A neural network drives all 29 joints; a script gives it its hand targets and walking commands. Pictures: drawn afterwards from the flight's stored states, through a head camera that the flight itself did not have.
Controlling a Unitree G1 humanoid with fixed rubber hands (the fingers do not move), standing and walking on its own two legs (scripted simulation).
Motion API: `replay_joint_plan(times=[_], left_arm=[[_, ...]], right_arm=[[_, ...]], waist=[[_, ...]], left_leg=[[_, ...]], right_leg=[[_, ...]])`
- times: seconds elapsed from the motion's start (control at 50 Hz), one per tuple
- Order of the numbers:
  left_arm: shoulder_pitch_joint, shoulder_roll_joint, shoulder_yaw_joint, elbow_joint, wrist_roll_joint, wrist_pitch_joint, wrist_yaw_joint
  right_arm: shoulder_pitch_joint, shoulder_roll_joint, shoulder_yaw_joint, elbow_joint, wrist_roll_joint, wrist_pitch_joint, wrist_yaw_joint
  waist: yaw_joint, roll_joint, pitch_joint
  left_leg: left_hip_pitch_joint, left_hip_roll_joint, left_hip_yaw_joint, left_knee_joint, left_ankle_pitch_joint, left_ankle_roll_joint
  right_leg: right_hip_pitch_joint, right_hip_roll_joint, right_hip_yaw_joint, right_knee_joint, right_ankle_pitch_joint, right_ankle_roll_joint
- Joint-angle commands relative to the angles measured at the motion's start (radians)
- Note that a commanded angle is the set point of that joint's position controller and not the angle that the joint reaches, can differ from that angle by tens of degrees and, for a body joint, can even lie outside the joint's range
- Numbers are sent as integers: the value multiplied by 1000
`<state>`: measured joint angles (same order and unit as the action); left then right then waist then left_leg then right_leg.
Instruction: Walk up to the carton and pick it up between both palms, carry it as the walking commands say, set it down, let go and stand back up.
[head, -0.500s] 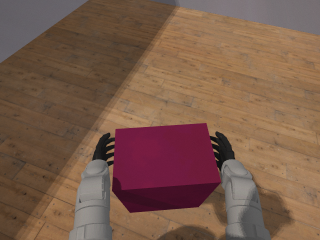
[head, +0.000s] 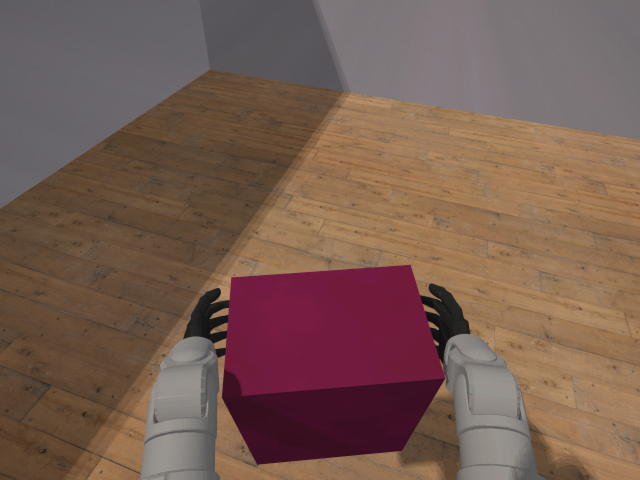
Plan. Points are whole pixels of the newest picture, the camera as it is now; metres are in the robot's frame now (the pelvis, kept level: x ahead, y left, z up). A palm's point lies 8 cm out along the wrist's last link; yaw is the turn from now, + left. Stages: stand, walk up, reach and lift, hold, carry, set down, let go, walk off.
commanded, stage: reach and lift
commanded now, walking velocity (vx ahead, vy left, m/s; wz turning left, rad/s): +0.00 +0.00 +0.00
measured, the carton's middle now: (326, 374) +0.30 +0.02 -0.04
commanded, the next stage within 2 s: hold in 0.98 s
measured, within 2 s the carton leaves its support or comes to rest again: neither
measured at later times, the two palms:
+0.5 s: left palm (211, 345) +0.28 +0.17 +0.04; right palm (467, 354) +0.29 -0.15 +0.05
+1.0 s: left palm (215, 344) +0.28 +0.16 +0.04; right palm (473, 362) +0.28 -0.16 +0.05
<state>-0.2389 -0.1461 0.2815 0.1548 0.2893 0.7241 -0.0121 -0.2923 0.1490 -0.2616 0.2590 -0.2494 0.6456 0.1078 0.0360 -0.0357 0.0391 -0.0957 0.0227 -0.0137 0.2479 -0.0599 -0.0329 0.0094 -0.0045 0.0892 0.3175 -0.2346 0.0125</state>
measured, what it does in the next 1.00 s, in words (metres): stands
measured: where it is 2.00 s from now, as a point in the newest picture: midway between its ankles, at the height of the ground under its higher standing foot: outside the picture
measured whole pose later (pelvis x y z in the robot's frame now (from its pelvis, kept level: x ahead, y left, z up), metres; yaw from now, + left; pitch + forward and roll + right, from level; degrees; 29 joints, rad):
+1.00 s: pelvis +0.00 +0.01 +0.00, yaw +0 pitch -7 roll +0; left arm -0.22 -0.14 0.23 0.12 0.27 0.76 0.00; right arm -0.25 0.14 -0.25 0.18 -0.24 0.71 0.11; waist -0.05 -0.03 0.07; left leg -0.08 0.01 -0.02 0.28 -0.08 -0.02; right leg 0.04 -0.02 0.09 0.31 -0.23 0.03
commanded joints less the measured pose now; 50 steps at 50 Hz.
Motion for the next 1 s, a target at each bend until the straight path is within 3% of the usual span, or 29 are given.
replay_joint_plan(times=[0.0, 0.32, 0.6, 0.98], left_arm=[[-492, -818, -610, -48, -233, -11, -202], [-452, -784, -648, -132, -257, -1, -189], [-449, -807, -653, -119, -254, 0, -176], [-459, -829, -648, -101, -250, 0, -181]], right_arm=[[-441, 793, 546, -3, 173, 16, 166], [-382, 769, 566, -86, 172, 46, 144], [-384, 726, 551, -93, 175, 55, 150], [-388, 741, 560, -85, 185, 55, 156]], waist=[[-3, 24, -201], [-45, 17, -219], [-82, 30, -210], [-83, 23, -199]], left_leg=[[352, -122, -16, 27, 110, 17], [355, -134, -19, 38, 159, 23], [333, -126, -31, 46, 97, 19], [333, -120, -35, 49, 52, 24]], right_leg=[[-243, 98, 5, -113, 111, -22], [-186, 96, 8, -103, 219, -11], [-191, 100, -6, -97, 178, -17], [-208, 96, -12, -96, 152, -16]])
